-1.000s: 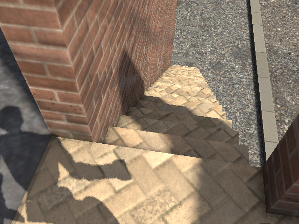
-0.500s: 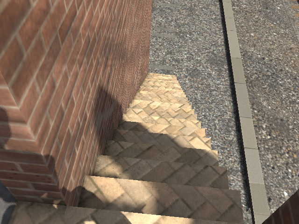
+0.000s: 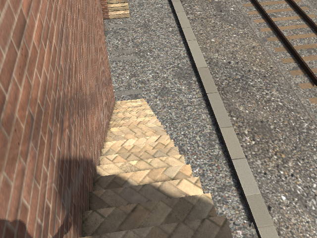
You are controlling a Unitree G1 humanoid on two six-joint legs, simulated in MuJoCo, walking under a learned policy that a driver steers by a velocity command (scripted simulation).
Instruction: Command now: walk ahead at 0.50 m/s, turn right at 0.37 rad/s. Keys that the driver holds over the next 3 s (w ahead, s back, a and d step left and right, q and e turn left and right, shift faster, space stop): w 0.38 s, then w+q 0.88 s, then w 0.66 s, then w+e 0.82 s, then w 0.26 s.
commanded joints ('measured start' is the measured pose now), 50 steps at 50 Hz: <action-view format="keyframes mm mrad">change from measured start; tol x64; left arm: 1 -3 98 22 -69 -15 -4 7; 50 -49 94 13 1 15 -69 72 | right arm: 1 82 -112 -39 -63 6 -30 1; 50 356 -84 -45 164 51 25 5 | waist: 1 -81 -185 -25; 50 7 25 -17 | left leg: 1 205 -15 7 -236 -37 38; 18 135 179 -127 -242 21 200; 22 -124 20 61 431 387 62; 23 -327 -120 -49 783 -348 33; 41 648 139 -244 -136 947 234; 50 235 97 -481 60 124 290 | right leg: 1 20 -221 222 22 566 -119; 4 -575 -7 -6 647 -292 8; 23 223 -383 71 38 602 -175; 32 -716 -322 -250 171 -194 -22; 40 -656 -188 -358 1614 -138 38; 50 -778 -241 5 526 530 149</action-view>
